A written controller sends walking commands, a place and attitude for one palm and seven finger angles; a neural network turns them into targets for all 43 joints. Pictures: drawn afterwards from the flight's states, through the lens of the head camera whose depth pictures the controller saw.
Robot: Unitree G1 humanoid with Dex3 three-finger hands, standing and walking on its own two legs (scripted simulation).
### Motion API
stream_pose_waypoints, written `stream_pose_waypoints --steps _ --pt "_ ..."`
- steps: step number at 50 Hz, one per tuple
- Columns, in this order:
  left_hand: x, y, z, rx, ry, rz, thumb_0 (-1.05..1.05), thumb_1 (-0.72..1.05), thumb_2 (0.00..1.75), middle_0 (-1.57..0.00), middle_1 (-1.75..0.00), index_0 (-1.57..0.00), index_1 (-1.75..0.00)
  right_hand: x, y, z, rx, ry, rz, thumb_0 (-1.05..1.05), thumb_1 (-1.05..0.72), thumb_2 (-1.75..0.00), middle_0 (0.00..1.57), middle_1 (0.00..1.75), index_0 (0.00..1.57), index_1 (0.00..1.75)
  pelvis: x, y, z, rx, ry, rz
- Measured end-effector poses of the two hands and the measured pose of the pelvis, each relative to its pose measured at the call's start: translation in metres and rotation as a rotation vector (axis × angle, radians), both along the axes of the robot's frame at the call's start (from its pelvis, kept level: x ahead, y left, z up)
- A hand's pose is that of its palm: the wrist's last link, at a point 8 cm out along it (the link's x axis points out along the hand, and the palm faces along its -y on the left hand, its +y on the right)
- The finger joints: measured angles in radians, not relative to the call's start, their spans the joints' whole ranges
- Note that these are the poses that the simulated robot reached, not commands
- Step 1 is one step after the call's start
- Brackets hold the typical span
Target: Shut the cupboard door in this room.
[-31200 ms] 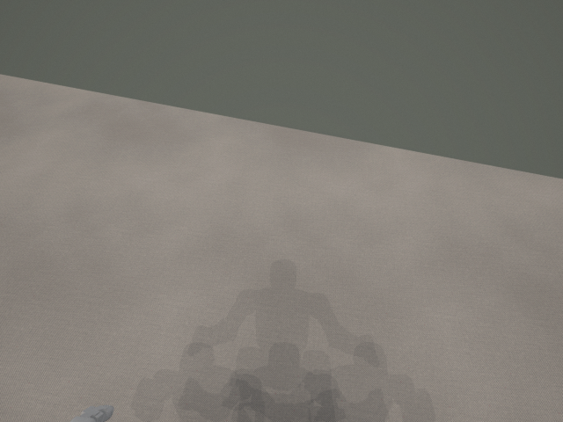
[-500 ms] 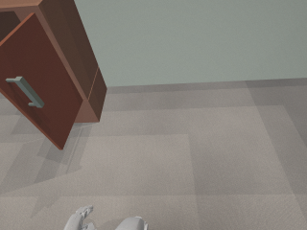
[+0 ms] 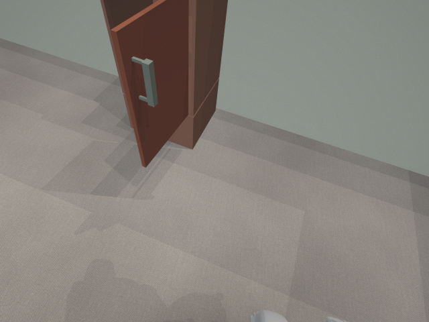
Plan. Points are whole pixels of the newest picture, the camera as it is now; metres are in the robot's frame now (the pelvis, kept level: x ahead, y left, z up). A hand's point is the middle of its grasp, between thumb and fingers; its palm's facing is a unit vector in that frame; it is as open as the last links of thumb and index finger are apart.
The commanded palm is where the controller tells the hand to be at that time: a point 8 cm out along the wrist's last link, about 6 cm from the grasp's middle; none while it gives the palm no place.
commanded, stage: turn to face it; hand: left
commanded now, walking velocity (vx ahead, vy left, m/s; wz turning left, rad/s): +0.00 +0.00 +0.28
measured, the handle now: (144, 82) +0.76 +0.28 -0.04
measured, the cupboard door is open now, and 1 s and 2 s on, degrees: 86 86 86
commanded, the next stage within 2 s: take the last steps up to it in 0.24 s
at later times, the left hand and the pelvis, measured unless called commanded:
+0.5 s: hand out of the picture +0.03 +0.14 -0.15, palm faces +0.17 -0.95 -0.24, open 7.4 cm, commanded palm none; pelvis -0.01 -0.05 +0.00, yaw +8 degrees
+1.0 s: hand out of the picture -0.07 +0.15 -0.18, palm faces +0.30 -0.95 -0.12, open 7.4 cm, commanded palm none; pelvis +0.06 +0.03 +0.00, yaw +11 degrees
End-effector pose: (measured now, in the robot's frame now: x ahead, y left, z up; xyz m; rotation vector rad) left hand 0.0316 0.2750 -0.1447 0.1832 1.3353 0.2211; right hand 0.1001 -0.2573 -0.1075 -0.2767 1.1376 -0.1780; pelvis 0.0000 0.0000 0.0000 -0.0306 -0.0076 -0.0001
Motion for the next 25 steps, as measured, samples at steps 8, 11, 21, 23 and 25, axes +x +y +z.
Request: stream_pose_waypoints --steps 8,11,21,23,25 --pt "0.005 -0.006 0.01 -0.008 -0.061 0.024 0.0 0.91 0.9 -0.19 -0.3 -0.19 -0.29 -0.008 0.023 -0.007 0.059 0.024 0.023 0.0 -0.91 -0.89 0.2 0.3 0.2 0.3 -0.003 0.003 0.005 0.013 -0.003 0.046" --pt "0.009 -0.017 0.012 -0.011 -0.079 0.024 0.0 0.91 0.9 -0.19 -0.3 -0.19 -0.29 -0.022 0.023 -0.015 0.081 0.055 0.015 0.0 -0.91 -0.89 0.2 0.3 0.2 0.3 -0.005 -0.002 0.004 0.02 -0.004 0.064" --pt "0.012 -0.071 0.022 0.013 -0.166 0.03 0.0 0.91 0.9 -0.2 -0.3 -0.2 -0.29 -0.071 -0.012 -0.051 0.142 0.193 -0.012 0.0 -0.91 -0.89 0.2 0.3 0.2 0.3 -0.013 -0.038 -0.004 0.043 -0.007 0.126" --pt "0.0 -0.081 0.027 0.007 -0.166 0.054 0.0 0.9 0.9 -0.2 -0.3 -0.2 -0.29 -0.075 -0.019 -0.049 0.145 0.221 -0.001 0.0 -0.91 -0.89 0.2 0.3 0.2 0.3 -0.012 -0.043 0.0 0.052 -0.009 0.137" --pt "-0.014 -0.088 0.031 0.003 -0.146 0.083 0.0 0.91 0.9 -0.2 -0.3 -0.2 -0.3 -0.076 -0.026 -0.045 0.146 0.234 0.006 0.0 -0.91 -0.89 0.2 0.3 0.2 0.3 -0.011 -0.047 0.005 0.061 -0.009 0.142"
